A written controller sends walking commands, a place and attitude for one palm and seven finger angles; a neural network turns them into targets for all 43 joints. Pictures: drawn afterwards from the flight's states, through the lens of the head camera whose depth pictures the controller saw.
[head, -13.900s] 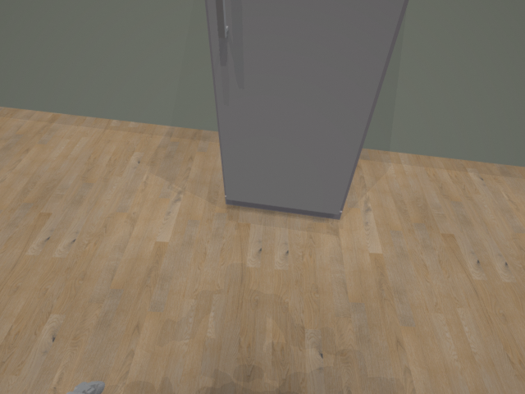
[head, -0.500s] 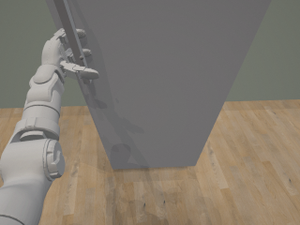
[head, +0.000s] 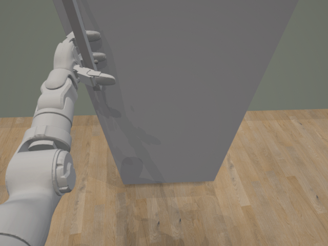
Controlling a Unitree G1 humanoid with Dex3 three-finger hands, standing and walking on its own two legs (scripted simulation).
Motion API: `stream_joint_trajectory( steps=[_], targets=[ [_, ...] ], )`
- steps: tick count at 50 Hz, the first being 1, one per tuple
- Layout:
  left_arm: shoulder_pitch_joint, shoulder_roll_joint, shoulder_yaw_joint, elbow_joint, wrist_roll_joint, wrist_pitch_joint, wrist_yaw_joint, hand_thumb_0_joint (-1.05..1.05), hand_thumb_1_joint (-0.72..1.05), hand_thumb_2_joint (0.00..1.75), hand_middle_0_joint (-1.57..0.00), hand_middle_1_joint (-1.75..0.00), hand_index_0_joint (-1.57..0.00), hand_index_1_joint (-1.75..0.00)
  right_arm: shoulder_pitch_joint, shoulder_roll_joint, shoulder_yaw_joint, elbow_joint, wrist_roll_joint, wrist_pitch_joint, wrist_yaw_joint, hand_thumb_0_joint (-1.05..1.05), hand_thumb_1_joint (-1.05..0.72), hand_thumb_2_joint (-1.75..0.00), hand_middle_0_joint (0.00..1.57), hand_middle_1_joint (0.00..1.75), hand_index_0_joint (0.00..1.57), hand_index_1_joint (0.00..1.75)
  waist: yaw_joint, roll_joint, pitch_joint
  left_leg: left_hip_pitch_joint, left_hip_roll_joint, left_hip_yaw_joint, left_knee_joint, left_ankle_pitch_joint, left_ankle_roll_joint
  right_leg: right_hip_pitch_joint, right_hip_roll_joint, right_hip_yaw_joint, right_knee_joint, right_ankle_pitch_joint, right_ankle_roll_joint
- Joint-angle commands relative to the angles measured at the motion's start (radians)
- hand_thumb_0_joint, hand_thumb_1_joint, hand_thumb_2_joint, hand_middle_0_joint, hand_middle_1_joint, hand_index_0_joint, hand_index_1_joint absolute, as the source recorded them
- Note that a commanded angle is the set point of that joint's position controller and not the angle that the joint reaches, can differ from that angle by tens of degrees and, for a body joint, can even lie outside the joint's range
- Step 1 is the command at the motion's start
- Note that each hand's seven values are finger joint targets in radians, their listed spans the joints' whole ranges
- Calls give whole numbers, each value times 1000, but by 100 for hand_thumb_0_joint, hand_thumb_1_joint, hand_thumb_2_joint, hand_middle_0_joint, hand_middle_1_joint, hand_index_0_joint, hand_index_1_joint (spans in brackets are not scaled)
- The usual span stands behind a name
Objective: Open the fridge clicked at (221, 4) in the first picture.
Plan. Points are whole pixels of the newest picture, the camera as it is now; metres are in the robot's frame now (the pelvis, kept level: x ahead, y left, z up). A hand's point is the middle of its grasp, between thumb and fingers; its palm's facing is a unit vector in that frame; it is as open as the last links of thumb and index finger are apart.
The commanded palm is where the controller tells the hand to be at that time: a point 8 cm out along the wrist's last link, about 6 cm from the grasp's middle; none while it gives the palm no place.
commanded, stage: slide the fingers in behind the handle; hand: left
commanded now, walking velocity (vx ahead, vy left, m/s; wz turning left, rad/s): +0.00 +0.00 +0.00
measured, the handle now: (85, 39) +0.53 +0.18 +0.24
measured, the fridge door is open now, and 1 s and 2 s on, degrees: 0 0 0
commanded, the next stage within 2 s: grip the handle and tug to test in 0.18 s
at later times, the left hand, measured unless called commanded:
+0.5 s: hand (96, 61) +0.48 +0.15 +0.21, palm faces +0.01 -1.00 +0.00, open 12.8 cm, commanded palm +0.45 +0.20 +0.21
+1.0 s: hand (94, 63) +0.48 +0.15 +0.21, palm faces +0.02 -1.00 +0.00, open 5.4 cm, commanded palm +0.46 +0.20 +0.21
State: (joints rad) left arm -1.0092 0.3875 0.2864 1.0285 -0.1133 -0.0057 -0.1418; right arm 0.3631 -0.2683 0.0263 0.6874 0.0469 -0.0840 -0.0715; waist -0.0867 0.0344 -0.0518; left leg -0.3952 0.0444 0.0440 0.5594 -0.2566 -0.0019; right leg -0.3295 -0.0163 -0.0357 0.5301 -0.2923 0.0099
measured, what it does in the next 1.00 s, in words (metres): stands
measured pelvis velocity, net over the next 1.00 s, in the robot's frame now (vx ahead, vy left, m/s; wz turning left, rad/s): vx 0.00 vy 0.00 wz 0.01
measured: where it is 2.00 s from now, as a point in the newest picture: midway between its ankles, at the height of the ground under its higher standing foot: outside the picture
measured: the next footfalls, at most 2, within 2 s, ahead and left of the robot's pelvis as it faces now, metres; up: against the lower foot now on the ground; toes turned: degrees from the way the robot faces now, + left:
none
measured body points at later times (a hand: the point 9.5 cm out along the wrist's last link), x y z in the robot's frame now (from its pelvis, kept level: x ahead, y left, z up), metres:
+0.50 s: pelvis +0.00 +0.00 +0.00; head +0.02 -0.01 +0.45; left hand +0.47 +0.20 +0.22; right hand +0.06 -0.27 -0.12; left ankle +0.01 +0.12 -0.73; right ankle -0.02 -0.13 -0.73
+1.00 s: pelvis +0.00 +0.00 +0.00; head +0.02 -0.01 +0.45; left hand +0.47 +0.21 +0.21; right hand +0.08 -0.26 -0.12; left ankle +0.01 +0.12 -0.73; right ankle -0.02 -0.13 -0.73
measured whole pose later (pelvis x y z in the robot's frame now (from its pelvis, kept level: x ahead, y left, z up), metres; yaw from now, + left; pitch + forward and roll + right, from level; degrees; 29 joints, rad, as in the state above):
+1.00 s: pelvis +0.00 +0.00 +0.00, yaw +1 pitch +5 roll -1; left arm -0.97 0.37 0.26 0.97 -0.13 0.03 -0.13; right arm 0.35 -0.27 0.02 0.70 0.05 -0.08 -0.08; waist -0.07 0.04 -0.05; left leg -0.37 0.04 0.03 0.54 -0.26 -0.01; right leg -0.30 -0.02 -0.04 0.51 -0.29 0.01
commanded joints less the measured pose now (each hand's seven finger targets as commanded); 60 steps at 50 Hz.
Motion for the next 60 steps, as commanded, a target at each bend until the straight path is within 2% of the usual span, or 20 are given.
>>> stream_joint_trajectory(
  steps=[1, 6, 9, 10, 12, 14, 15, 20, 22, 24, 26, 30, 33, 36, 38, 44, 47, 49, 55, 60],
  targets=[
    [-517, 198, 8, -272, -21, -70, 4, 0, -50, 30, -30, -120, -30, -120, 25, -148, -51, -103, 2, -31, -8, 0, -90, -90, 20, 30, 20, 30, -5, -4, -360, 271, -27, -41, -34, 282, 37, 39, 39, -5, -54, 352, -27],
    [-512, 170, -7, -299, -31, -49, 9, 0, -50, 30, -30, -120, -30, -120, 16, -148, -53, -99, 4, -34, -8, 0, -90, -90, 20, 30, 20, 30, -5, -4, -328, 268, -27, -39, -43, 255, 38, 29, 40, -5, -69, 323, -26],
    [-512, 222, 29, -254, -20, -37, 17, 0, -50, 30, -30, -120, -30, -120, 28, -153, -51, -88, 2, -32, -12, 0, -90, -90, 20, 30, 20, 30, -3, -50, -299, 229, -28, -43, -53, 212, 40, 32, 39, -5, -76, 291, -25],
    [-514, 205, 13, -264, -21, -42, 17, 0, -50, 30, -30, -120, -30, -120, 28, -154, -53, -92, 0, -31, -14, 0, -90, -90, 20, 30, 20, 30, -10, -54, -310, 239, -28, -38, -50, 221, 44, 38, 38, -4, -77, 299, -23],
    [-539, 209, 13, -291, -14, -53, 16, 0, -50, 30, -30, -120, -30, -120, 24, -148, -51, -91, 1, -35, -13, 0, -90, -90, 20, 30, 20, 30, -3, 9, -333, 262, -29, -42, -49, 236, 37, 33, 36, -3, -71, 303, -29],
    [-529, 172, -9, -265, -21, -50, 12, 0, -50, 30, -30, -120, -30, -120, 25, -145, -51, -87, 2, -38, -12, 0, -90, -90, 20, 30, 20, 30, -10, -14, -314, 263, -28, -43, -45, 240, 38, 20, 39, -4, -73, 309, -28],
    [-521, 191, 9, -243, -28, -51, 14, 0, -45, 32, -30, -121, -30, -121, 32, -150, -52, -85, -1, -37, -14, 0, -90, -90, 20, 30, 20, 30, -14, -48, -303, 247, -29, -41, -45, 223, 42, 28, 38, -5, -78, 298, -24],
    [-548, 244, 33, -243, -13, -70, 11, 0, -22, 42, -33, -124, -33, -124, 37, -154, -52, -85, -3, -37, -15, 0, -90, -90, 20, 30, 20, 30, -9, -27, -341, 243, -33, -39, -41, 228, 42, 47, 33, 1, -70, 312, -25],
    [-524, 201, 8, -261, -17, -72, 5, 0, -13, 46, -34, -125, -34, -125, 22, -146, -51, -93, 1, -38, -11, 0, -90, -90, 20, 30, 20, 30, -3, 4, -350, 263, -33, -38, -39, 249, 38, 40, 36, 0, -64, 330, -27],
    [-525, 204, 11, -272, -22, -70, 1, 0, -3, 50, -35, -127, -35, -127, 23, -148, -53, -92, 2, -39, -11, 0, -90, -90, 20, 30, 20, 30, -6, -8, -354, 270, -31, -39, -38, 259, 37, 43, 38, -2, -63, 341, -27],
    [-476, 226, 37, -289, -31, -63, -1, 0, 6, 54, -36, -128, -36, -128, 17, -151, -54, -100, 2, -34, -10, 0, -90, -90, 20, 30, 20, 30, 12, -17, -370, 265, -32, -35, -38, 299, 40, 77, 38, -2, -57, 386, -28],
    [-460, 238, 40, -279, -25, -40, 1, 0, 25, 62, -38, -131, -38, -131, 14, -152, -54, -104, 5, -23, -14, 0, -90, -90, 20, 30, 20, 30, 10, -49, -330, 239, -33, -29, -41, 267, 45, 77, 37, -1, -70, 364, -24],
    [-512, 176, -13, -319, -28, -37, 1, 0, 39, 68, -40, -133, -40, -133, 3, -144, -52, -103, 8, -24, -12, 0, -90, -90, 20, 30, 20, 30, -7, 5, -316, 270, -31, -35, -43, 255, 40, 35, 37, -2, -75, 338, -26],
    [-510, 200, 16, -320, -37, -40, 10, 0, 53, 74, -41, -135, -41, -135, 1, -148, -51, -101, 5, -26, -15, 0, -90, -90, 20, 30, 20, 30, 1, -5, -339, 279, -32, -39, -42, 260, 42, 47, 38, 0, -74, 339, -28],
    [-540, 145, -33, -329, -32, -41, 8, 0, 62, 78, -42, -136, -42, -136, 2, -141, -52, -94, 5, -30, -14, 0, -90, -90, 20, 30, 20, 30, -12, 14, -331, 295, -30, -40, -41, 270, 38, 24, 38, -5, -72, 340, -27],
    [-543, 142, -30, -320, -34, -45, 9, 0, 90, 90, -45, -140, -45, -140, 4, -143, -52, -89, 2, -38, -11, 0, -90, -90, 20, 30, 20, 30, -10, -13, -353, 302, -31, -45, -39, 277, 38, 30, 39, -5, -69, 345, -26],
    [-533, 190, 2, -320, -35, -50, 6, 0, 90, 90, -45, -140, -45, -140, 6, -148, -51, -87, 1, -34, -14, 0, -90, -90, 20, 30, 20, 30, -5, -22, -362, 290, -32, -43, -40, 288, 40, 55, 37, -2, -67, 368, -27],
    [-518, 155, -22, -302, -35, -43, 1, 0, 90, 90, -45, -140, -45, -140, 2, -142, -49, -87, 4, -35, -13, 0, -90, -90, 20, 30, 20, 30, -7, -10, -337, 290, -31, -42, -39, 285, 38, 38, 37, -5, -69, 361, -28],
    [-569, 150, -38, -243, -27, -43, 9, 0, 90, 90, -45, -140, -45, -140, 16, -145, -47, -80, 1, -32, -17, 0, -90, -90, 20, 30, 20, 30, -25, -21, -290, 256, -33, -46, -42, 224, 41, 10, 33, -6, -79, 297, -24],
    [-571, 205, 3, -185, -23, -54, 9, 0, 90, 90, -45, -140, -45, -140, 35, -153, -47, -70, -4, -32, -17, 0, -90, -90, 20, 30, 20, 30, -24, -53, -309, 230, -36, -48, -37, 212, 42, 20, 32, -3, -74, 291, -23]
  ],
)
